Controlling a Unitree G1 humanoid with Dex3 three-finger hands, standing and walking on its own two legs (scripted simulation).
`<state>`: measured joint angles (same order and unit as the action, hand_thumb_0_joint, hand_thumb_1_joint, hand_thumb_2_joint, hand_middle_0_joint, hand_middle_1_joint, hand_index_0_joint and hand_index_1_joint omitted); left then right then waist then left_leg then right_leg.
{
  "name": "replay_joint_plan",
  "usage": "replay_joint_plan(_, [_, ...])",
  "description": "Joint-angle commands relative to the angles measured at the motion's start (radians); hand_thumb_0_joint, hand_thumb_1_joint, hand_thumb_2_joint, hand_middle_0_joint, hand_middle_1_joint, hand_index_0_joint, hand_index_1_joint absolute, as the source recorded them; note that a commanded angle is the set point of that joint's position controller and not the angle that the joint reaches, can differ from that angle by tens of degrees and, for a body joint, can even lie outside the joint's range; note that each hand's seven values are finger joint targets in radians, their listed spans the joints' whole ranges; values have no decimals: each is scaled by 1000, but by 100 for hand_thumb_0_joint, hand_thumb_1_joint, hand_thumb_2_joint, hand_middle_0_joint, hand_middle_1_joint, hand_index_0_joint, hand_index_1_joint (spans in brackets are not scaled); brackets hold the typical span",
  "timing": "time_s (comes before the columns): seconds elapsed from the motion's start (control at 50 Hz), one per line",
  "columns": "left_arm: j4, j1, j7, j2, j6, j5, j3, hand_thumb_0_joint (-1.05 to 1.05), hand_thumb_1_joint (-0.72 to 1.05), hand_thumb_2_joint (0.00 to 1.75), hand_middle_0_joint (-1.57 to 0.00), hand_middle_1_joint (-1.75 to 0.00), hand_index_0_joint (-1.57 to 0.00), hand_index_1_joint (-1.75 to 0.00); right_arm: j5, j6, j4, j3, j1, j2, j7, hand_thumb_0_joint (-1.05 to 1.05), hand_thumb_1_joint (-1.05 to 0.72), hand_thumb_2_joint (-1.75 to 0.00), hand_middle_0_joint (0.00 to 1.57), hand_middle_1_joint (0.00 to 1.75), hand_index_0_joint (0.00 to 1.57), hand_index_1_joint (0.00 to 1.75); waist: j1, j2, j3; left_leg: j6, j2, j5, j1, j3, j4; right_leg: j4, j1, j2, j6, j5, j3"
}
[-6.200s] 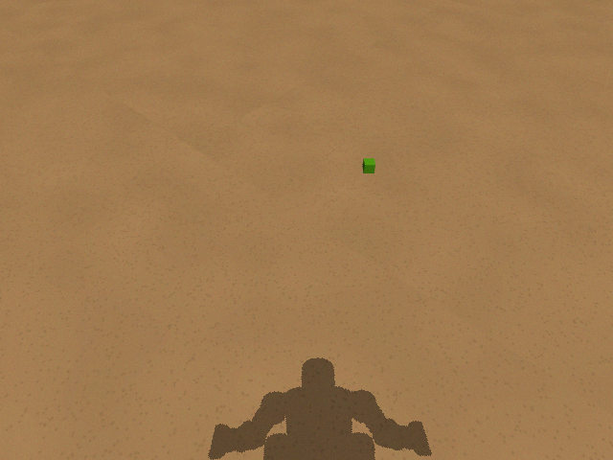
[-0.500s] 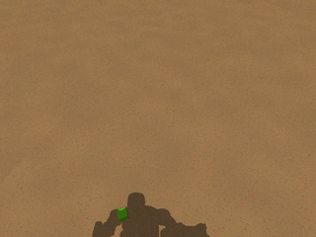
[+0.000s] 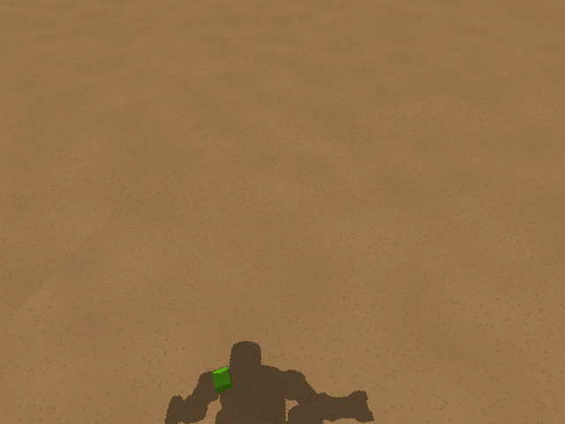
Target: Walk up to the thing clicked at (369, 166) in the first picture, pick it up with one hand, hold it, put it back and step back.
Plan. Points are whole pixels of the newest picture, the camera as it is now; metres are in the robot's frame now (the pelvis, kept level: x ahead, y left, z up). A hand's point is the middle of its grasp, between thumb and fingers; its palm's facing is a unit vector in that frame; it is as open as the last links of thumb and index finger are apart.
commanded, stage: stand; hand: left
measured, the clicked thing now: (222, 379) +0.41 +0.24 -0.76
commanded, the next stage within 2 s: none
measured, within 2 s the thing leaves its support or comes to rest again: neither
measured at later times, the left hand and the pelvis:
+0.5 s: hand out of the picture +0.05 +0.25 -0.16, palm faces +0.00 -0.94 -0.34, open 7.3 cm; pelvis -0.01 +0.00 +0.00, yaw +1 degrees
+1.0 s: hand out of the picture +0.07 +0.25 -0.16, palm faces +0.00 -0.94 -0.34, open 7.3 cm; pelvis +0.00 -0.01 +0.00, yaw +1 degrees
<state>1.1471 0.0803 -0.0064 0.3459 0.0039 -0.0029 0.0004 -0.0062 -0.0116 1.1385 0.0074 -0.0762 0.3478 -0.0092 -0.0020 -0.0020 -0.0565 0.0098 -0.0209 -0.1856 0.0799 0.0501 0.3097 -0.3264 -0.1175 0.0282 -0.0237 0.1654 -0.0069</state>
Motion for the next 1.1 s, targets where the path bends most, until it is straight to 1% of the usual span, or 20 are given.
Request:
replay_joint_plan(0.0, [-60,-37,16,216,23,-3,37,0,90,90,-20,-30,-20,-30,0,-16,-52,33,48,218,15,0,-90,-90,20,30,20,30,-4,13,85,-21,-119,119,-14,-92,-58,54,11,105,36,-145,-82])
replay_joint_plan(0.04, [-61,-38,17,219,24,-3,37,0,90,90,-20,-30,-20,-30,-2,-16,-49,32,46,214,14,0,-90,-90,20,30,20,30,-4,6,80,-19,-118,118,-11,-97,-65,56,2,103,36,-133,-81])
replay_joint_plan(0.12, [-60,-35,16,221,24,-6,38,0,90,90,-20,-30,-20,-30,-5,-15,-52,35,44,217,12,0,-90,-90,20,30,20,30,-5,-3,78,-26,-118,53,10,-101,-67,71,3,105,36,-77,-81])
replay_joint_plan(0.18, [-63,-32,15,224,27,-4,38,0,90,90,-20,-30,-20,-30,-5,-17,-52,33,36,213,10,0,-90,-90,20,30,20,30,-5,-6,76,-25,-116,72,11,-103,-68,69,-4,104,35,-85,-78])
replay_joint_plan(0.2, [-60,-26,15,218,27,-3,38,0,90,90,-20,-30,-20,-30,-4,-17,-49,33,37,219,10,0,-90,-90,20,30,20,30,-3,9,64,-24,-114,49,15,-105,-67,76,-8,103,33,-68,-80])
replay_joint_plan(0.3, [-61,-23,12,220,24,-4,38,0,90,90,-20,-30,-20,-30,-7,-18,-50,34,28,216,10,0,-90,-90,20,30,20,30,-2,4,64,-23,-115,26,32,-113,-75,71,-9,101,39,-28,-76])
replay_joint_plan(0.34, [-62,-20,13,219,25,-4,39,0,90,90,-20,-30,-20,-30,-5,-19,-50,35,28,220,10,0,-90,-90,20,30,20,30,1,7,73,-28,-118,66,20,-114,-63,65,1,107,40,-78,-79])
replay_joint_plan(0.4, [-60,-13,13,223,26,-5,40,0,90,90,-20,-30,-20,-30,-4,-19,-51,34,22,216,11,0,-90,-90,20,30,20,30,-1,-1,76,-26,-115,51,19,-112,-64,67,-3,106,40,-64,-77])
replay_joint_plan(0.44, [-63,-17,12,221,25,-3,39,0,90,90,-20,-30,-20,-30,-4,-20,-50,33,20,218,11,0,-90,-90,20,30,20,30,0,-6,74,-24,-118,84,11,-113,-60,61,-10,107,43,-77,-78])
replay_joint_plan(0.52, [-66,-11,14,222,27,-4,37,0,90,90,-20,-30,-20,-30,-6,-19,-48,32,12,218,12,0,-90,-90,20,30,20,30,-1,5,81,-25,-118,95,19,-112,-54,66,4,110,42,-104,-79])
replay_joint_plan(0.64, [-63,-3,13,220,25,-3,33,0,90,90,-20,-30,-20,-30,-3,-17,-49,30,12,215,11,0,-90,-90,20,30,20,30,1,-2,56,-24,-114,52,35,-115,-61,69,-13,104,39,-40,-75])
replay_joint_plan(0.7, [-68,-11,12,223,25,-4,35,0,90,90,-20,-30,-20,-30,-6,-19,-49,30,2,218,12,0,-90,-90,20,30,20,30,1,3,80,-24,-118,65,36,-118,-63,62,8,109,44,-60,-77])
replay_joint_plan(0.76, [-65,-13,14,220,27,-5,34,0,90,90,-20,-30,-20,-30,-5,-19,-53,30,11,217,11,0,-90,-90,20,30,20,30,0,2,68,-23,-116,86,37,-117,-57,59,4,108,41,-88,-72])
replay_joint_plan(0.82, [-70,-11,13,225,28,-3,36,0,90,90,-20,-30,-20,-30,-6,-20,-53,31,0,217,12,0,-90,-90,20,30,20,30,1,0,85,-25,-117,100,29,-114,-55,60,16,112,43,-103,-75])
replay_joint_plan(0.84, [-67,-4,12,214,27,-4,33,0,90,90,-20,-30,-20,-30,-5,-21,-52,31,6,223,13,0,-90,-90,20,30,20,30,5,16,79,-26,-116,96,28,-115,-56,63,7,111,40,-104,-74])
replay_joint_plan(0.86, [-69,-13,13,227,27,-6,36,0,90,90,-20,-30,-20,-30,-5,-21,-54,31,5,215,13,0,-90,-90,20,30,20,30,0,-4,87,-24,-119,107,19,-117,-57,53,12,110,44,-102,-70])
replay_joint_plan(0.88, [-69,-8,13,217,27,-4,33,0,90,90,-20,-30,-20,-30,-4,-21,-52,29,8,219,13,0,-90,-90,20,30,20,30,4,11,75,-23,-117,122,24,-117,-56,62,5,109,40,-118,-73])
replay_joint_plan(0.92, [-68,-11,15,224,28,-5,36,0,90,90,-20,-30,-20,-30,-4,-19,-55,31,4,214,13,0,-90,-90,20,30,20,30,0,-10,82,-23,-120,125,11,-117,-52,55,6,109,41,-114,-68])
replay_joint_plan(1.02, [-70,-10,15,222,29,-4,36,0,90,90,-20,-30,-20,-30,-3,-21,-57,31,4,220,14,0,-90,-90,20,30,20,30,2,7,90,-24,-121,149,8,-113,-47,54,24,113,42,-157,-70])
replay_joint_plan(1.08, [-68,-5,16,220,28,-5,35,0,90,90,-20,-30,-20,-30,-2,-19,-58,32,6,216,14,0,-90,-90,20,30,20,30,1,-6,83,-22,-120,138,3,-113,-50,61,9,108,40,-135,-65])
